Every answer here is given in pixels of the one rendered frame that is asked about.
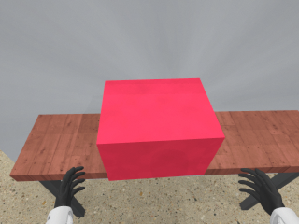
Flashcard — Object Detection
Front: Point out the table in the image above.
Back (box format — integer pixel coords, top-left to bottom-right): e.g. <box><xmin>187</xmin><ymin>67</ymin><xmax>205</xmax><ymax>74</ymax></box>
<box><xmin>9</xmin><ymin>110</ymin><xmax>299</xmax><ymax>217</ymax></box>

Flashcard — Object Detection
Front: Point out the right robot forearm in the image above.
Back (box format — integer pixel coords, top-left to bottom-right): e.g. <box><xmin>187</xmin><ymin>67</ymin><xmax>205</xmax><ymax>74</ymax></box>
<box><xmin>269</xmin><ymin>207</ymin><xmax>299</xmax><ymax>224</ymax></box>

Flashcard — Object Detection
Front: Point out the left robot forearm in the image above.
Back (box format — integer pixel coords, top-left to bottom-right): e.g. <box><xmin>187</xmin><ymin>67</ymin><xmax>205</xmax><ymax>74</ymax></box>
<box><xmin>46</xmin><ymin>206</ymin><xmax>74</xmax><ymax>224</ymax></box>

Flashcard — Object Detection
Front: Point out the robot right hand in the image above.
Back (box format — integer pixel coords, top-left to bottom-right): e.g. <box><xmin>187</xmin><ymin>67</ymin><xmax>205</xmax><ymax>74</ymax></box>
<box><xmin>238</xmin><ymin>168</ymin><xmax>285</xmax><ymax>216</ymax></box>

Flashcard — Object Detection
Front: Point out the carton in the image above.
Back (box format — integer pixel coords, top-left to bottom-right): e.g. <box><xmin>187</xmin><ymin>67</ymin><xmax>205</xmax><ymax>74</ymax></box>
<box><xmin>96</xmin><ymin>78</ymin><xmax>225</xmax><ymax>181</ymax></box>

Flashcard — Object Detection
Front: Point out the robot left hand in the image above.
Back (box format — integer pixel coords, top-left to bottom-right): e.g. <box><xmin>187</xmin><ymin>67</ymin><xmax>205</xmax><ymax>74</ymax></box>
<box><xmin>54</xmin><ymin>166</ymin><xmax>86</xmax><ymax>208</ymax></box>

